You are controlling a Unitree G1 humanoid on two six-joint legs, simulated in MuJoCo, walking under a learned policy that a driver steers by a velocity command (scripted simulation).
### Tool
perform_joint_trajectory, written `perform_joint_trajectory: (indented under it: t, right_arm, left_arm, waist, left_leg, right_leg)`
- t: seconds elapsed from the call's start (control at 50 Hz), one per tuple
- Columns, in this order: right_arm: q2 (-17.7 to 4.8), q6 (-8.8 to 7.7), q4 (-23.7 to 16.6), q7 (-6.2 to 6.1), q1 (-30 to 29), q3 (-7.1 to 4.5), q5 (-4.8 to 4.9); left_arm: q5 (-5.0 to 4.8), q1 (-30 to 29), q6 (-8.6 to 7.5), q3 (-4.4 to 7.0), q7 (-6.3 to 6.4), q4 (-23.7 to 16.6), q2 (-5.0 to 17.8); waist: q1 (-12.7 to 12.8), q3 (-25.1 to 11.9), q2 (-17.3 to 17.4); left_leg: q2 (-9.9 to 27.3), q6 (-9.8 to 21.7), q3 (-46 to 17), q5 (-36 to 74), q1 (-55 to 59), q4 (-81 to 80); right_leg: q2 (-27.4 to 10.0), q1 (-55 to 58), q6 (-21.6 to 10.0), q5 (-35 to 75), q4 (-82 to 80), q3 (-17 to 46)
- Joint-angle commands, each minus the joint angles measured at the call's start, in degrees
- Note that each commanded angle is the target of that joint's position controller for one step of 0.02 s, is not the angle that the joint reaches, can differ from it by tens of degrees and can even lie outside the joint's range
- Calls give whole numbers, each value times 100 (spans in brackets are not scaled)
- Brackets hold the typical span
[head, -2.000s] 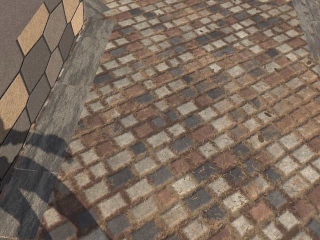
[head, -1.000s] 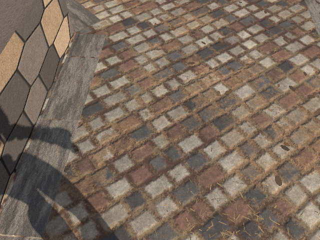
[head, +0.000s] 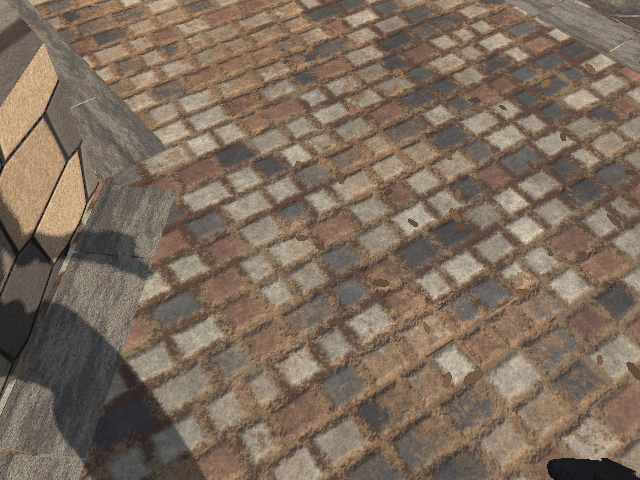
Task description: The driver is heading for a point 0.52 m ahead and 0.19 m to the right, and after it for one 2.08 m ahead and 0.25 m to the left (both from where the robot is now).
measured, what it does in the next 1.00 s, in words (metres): walks ahead: right foot, then left foot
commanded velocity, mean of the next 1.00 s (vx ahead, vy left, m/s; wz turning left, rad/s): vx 0.39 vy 0.00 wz -0.24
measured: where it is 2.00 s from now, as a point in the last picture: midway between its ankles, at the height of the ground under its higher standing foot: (417, 440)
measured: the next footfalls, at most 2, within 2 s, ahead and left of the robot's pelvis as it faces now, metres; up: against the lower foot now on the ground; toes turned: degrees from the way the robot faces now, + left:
right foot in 0.52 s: +0.41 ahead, -0.17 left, +0.00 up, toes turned -19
left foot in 1.00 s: +0.66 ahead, -0.04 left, +0.00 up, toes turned -13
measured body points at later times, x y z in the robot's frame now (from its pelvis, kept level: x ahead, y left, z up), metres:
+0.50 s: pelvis +0.27 -0.04 +0.00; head +0.30 -0.06 +0.44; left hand +0.52 +0.15 -0.09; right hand +0.21 -0.32 -0.14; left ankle +0.12 +0.11 -0.72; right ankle +0.37 -0.15 -0.72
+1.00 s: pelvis +0.50 -0.10 +0.00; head +0.53 -0.11 +0.45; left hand +0.69 +0.13 -0.11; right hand +0.56 -0.39 -0.11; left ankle +0.62 -0.04 -0.72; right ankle +0.38 -0.15 -0.72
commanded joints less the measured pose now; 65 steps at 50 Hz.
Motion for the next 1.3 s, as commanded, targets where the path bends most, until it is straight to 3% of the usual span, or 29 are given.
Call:
perform_joint_trajectory:
  t: [0.02,0.04,0.06,0.08,0.14,0.2,0.3,0.4,0.46,0.5,0.52,0.54,0.56,0.58,0.6,0.64,0.7,0.78,0.88,0.96,0.98,1.0,1.02,1.04,1.06,1.08,1.1,1.16,1.3]
  right_arm:
    - [-1120,18,273,-73,2196,-349,10]
    - [-897,-4,221,-100,1772,-282,15]
    - [-757,-30,177,-98,1370,-238,-13]
    - [-582,-55,178,-90,1108,-202,-40]
    - [-504,-125,283,-95,916,-203,-120]
    - [-690,-144,386,-174,986,-269,-136]
    - [-887,-56,442,-295,1177,-310,-99]
    - [-1077,165,584,-330,1666,-387,22]
    - [-1296,298,490,-372,1476,-457,85]
    - [-1332,367,405,-391,1265,-453,124]
    - [-1030,308,290,-379,1384,-344,-28]
    - [-282,103,-49,-288,1772,-119,-106]
    - [-799,-168,-140,-173,1167,-196,111]
    - [-924,-285,-278,-124,747,-226,293]
    - [-855,-299,-156,-156,857,-212,244]
    - [-947,-113,122,-197,1160,-289,64]
    - [-654,128,252,-228,1400,-242,-9]
    - [-470,169,164,-209,938,-136,0]
    - [-682,166,-87,-68,472,-185,43]
    - [-790,174,-188,94,792,-271,-16]
    - [-893,155,-98,96,1253,-340,-18]
    - [-1318,146,-77,38,1705,-479,-57]
    - [-1799,186,-166,-62,1858,-575,-126]
    - [-1496,229,-216,-102,1927,-467,-191]
    - [-1314,262,-399,-111,1541,-436,-113]
    - [-1118,315,-520,-148,1178,-399,-4]
    - [-973,386,-572,-181,961,-348,71]
    - [-1061,561,-676,-287,787,-390,-28]
    - [-1221,715,-868,-410,756,-497,16]
  left_arm:
    - [-163,208,-263,52,-25,-433,626]
    - [-265,-268,-306,136,-23,-594,843]
    - [-240,-457,-298,140,20,-617,772]
    - [-167,-522,-252,180,49,-610,699]
    - [-169,-284,-32,176,24,-597,330]
    - [-117,-624,67,192,25,-811,292]
    - [-67,-1452,-6,113,-143,-1135,144]
    - [-72,-2198,0,61,-332,-1615,125]
    - [-84,-1825,48,200,-396,-1719,403]
    - [-115,-364,72,493,-330,-1403,902]
    - [-113,382,139,681,-189,-1234,1439]
    - [-122,-46,73,705,-184,-1417,1872]
    - [-51,130,0,537,-230,-1499,1353]
    - [-8,-62,-81,451,-230,-1483,1040]
    - [5,-551,-130,364,-238,-1524,780]
    - [104,-1169,-156,220,-184,-1678,414]
    - [136,-1151,-221,224,-124,-1515,597]
    - [169,-1207,-189,193,-5,-1334,619]
    - [163,-1142,-35,212,102,-1072,738]
    - [16,-1350,196,251,250,-1115,771]
    - [-16,-1413,241,252,293,-1158,767]
    - [52,-1284,226,248,316,-1242,772]
    - [251,-1049,169,157,240,-1437,466]
    - [191,-1023,114,86,137,-1442,358]
    - [10,-1139,110,126,70,-1424,576]
    - [-27,-1376,151,141,83,-1449,614]
    - [39,-1515,216,175,141,-1427,634]
    - [71,-1456,328,163,218,-1458,464]
    - [24,-1431,227,161,197,-1419,493]
  waist:
    - [-1030,-1914,1045]
    - [-949,-1111,846]
    - [-750,-727,447]
    - [-605,-418,436]
    - [-303,-212,569]
    - [-288,19,368]
    - [-547,213,206]
    - [-762,408,168]
    - [-360,-16,482]
    - [482,-782,408]
    - [674,-1275,-401]
    - [-74,-1792,-1647]
    - [367,-2151,-855]
    - [338,-1376,-596]
    - [-31,-800,15]
    - [-374,-517,-25]
    - [-560,-472,-73]
    - [-371,-462,-342]
    - [-152,-367,-419]
    - [-375,-365,-480]
    - [-615,-556,-365]
    - [-761,-960,222]
    - [-511,-1448,1435]
    - [-608,-2322,1480]
    - [-623,-2088,888]
    - [-548,-1549,406]
    - [-463,-1059,29]
    - [-272,-725,622]
    - [-427,-990,939]
  left_leg:
    - [2184,1186,-3908,-1556,4784,-1274]
    - [2026,909,-2992,-1378,4011,-1421]
    - [1826,773,-2388,-914,3229,-1618]
    - [1627,691,-1867,-561,2650,-1830]
    - [1420,665,-942,87,1915,-2256]
    - [1406,716,-346,589,1893,-2428]
    - [1262,574,497,958,2192,-2501]
    - [1599,492,816,1753,3286,-2047]
    - [1639,306,1044,4233,3579,-990]
    - [1357,49,1208,4478,2957,1056]
    - [1037,-221,1219,2195,1478,2881]
    - [-357,-560,380,-2693,-1034,4928]
    - [-174,-389,-827,-2700,-1678,5238]
    - [105,-211,-800,-2253,-1973,4995]
    - [425,-189,-730,-1804,-1645,4389]
    - [750,-312,-632,-1546,-694,3765]
    - [693,-528,-436,-1118,-212,3106]
    - [535,-560,-266,496,32,1365]
    - [333,-435,-293,673,-247,559]
    - [63,-156,-14,-330,-161,244]
    - [-101,6,43,180,465,-228]
    - [280,350,-727,2357,1497,-444]
    - [1590,1366,-2618,4876,3013,-321]
    - [2109,2097,-3821,4405,3764,-649]
    - [1906,1888,-3380,3266,3444,-766]
    - [1618,1568,-2875,2287,2895,-876]
    - [1406,1313,-2553,1545,2179,-1078]
    - [837,1011,-2180,552,1208,-1378]
    - [725,819,-2576,-450,1156,-1320]
  right_leg:
    - [60,-3857,-150,-532,3882,890]
    - [-205,-4118,-212,39,3873,768]
    - [-484,-3875,-184,567,3654,660]
    - [-638,-3668,-150,907,3372,657]
    - [-847,-3182,-90,1324,3103,655]
    - [-877,-3655,12,1966,2605,703]
    - [-749,-3638,18,3159,993,222]
    - [-571,-3953,-200,2709,255,-187]
    - [-81,-3074,-515,1879,214,-622]
    - [377,-1021,-891,2049,-276,-685]
    - [-407,649,-1227,2047,-430,677]
    - [-1768,2344,-2454,1227,-1309,4180]
    - [-1924,2473,-2393,873,-1941,4700]
    - [-1747,1905,-2104,1191,-1926,3809]
    - [-1547,907,-1830,2404,-1859,2873]
    - [-1250,-334,-1545,4455,-1858,1704]
    - [-1078,-993,-1452,5929,-2039,844]
    - [-674,-978,-1061,5788,-2137,-151]
    - [-1056,-121,-977,5374,-1883,-218]
    - [-1259,222,-827,5944,-772,-168]
    - [-1054,71,-614,6065,-70,-324]
    - [-587,-509,-216,5116,1134,-561]
    - [432,-2318,265,1042,3107,-623]
    - [832,-3152,332,-1143,4245,422]
    - [442,-3424,266,-886,4487,815]
    - [236,-3563,262,-507,4257,719]
    - [65,-3506,292,-247,3736,626]
    - [138,-2747,404,215,2279,386]
    - [257,-2078,516,913,680,486]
